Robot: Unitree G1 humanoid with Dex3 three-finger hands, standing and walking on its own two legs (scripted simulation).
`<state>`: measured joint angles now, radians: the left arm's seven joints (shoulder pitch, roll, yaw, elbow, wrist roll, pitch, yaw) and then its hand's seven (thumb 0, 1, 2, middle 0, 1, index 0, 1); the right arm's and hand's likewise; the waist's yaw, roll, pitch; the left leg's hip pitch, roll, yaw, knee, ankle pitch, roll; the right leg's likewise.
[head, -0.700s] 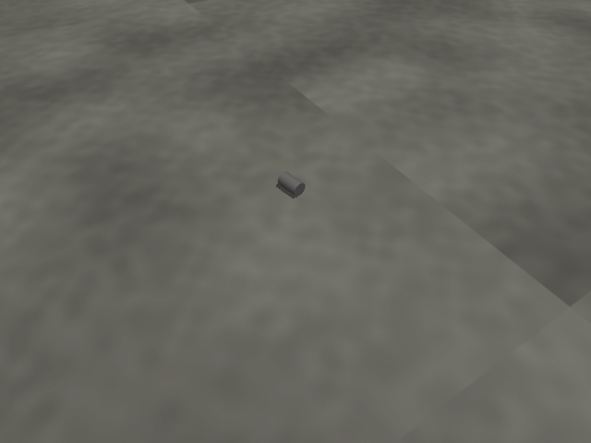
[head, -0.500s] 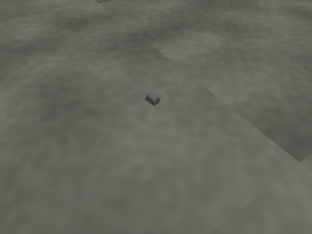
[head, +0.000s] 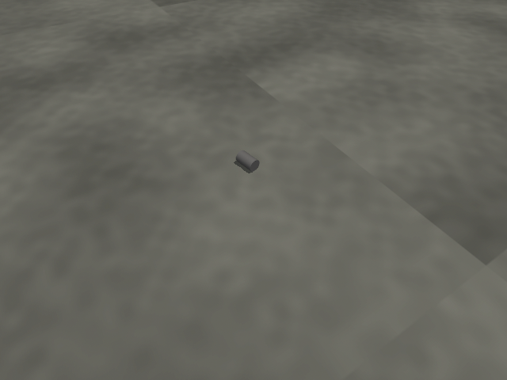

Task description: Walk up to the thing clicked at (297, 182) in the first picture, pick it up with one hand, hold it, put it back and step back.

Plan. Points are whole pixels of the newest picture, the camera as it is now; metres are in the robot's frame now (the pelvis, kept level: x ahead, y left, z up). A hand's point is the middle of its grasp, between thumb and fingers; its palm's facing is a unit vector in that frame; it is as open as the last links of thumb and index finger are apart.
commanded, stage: stand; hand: left
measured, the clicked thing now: (247, 160) +1.44 +0.06 -0.74
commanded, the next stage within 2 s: walk up in 0.42 s
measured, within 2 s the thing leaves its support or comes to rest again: neither
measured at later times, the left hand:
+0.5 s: hand out of the picture +0.07 +0.26 -0.15, palm faces -0.06 -0.94 -0.35, open 7.4 cm
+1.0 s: hand (162, 284) +0.35 +0.21 -0.13, palm faces -0.31 -0.82 -0.47, open 7.4 cm
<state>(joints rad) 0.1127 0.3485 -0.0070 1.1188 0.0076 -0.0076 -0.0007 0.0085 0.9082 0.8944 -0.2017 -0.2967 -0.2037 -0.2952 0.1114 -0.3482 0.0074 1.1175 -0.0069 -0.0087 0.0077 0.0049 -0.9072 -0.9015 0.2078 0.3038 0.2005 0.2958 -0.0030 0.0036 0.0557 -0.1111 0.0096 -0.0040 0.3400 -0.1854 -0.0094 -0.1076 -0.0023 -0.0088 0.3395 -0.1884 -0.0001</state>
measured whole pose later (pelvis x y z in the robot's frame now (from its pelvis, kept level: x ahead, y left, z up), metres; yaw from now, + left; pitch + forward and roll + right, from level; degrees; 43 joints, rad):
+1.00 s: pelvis +0.15 -0.01 -0.03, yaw -21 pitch -4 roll -2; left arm 0.22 0.40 0.05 0.86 -0.01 -0.07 0.01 0.01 0.91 0.89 -0.20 -0.30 -0.20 -0.30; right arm 0.29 -0.43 -0.08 0.83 -0.04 0.04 0.10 0.01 -0.91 -0.90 0.21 0.30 0.20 0.30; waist -0.05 0.12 0.08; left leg -0.41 0.09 -0.04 1.15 -0.40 0.00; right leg -0.28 0.03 -0.07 0.61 -0.26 -0.04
